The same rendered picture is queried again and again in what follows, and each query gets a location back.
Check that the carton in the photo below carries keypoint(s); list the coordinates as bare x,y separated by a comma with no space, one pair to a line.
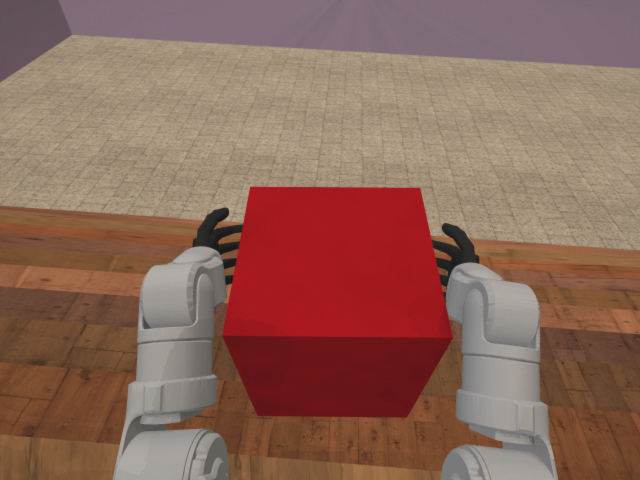
336,306

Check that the right robot forearm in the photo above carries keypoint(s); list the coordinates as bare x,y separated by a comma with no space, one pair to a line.
500,395

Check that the left robot hand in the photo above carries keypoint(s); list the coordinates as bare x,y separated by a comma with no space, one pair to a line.
208,237

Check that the right robot upper arm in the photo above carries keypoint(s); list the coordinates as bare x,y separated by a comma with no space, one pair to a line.
472,462

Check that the left robot forearm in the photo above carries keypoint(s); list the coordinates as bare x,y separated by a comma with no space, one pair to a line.
174,379

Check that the right robot hand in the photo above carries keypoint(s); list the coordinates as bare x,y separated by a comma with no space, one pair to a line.
465,254

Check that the left robot upper arm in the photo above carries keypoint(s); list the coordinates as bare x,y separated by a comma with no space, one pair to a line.
190,454

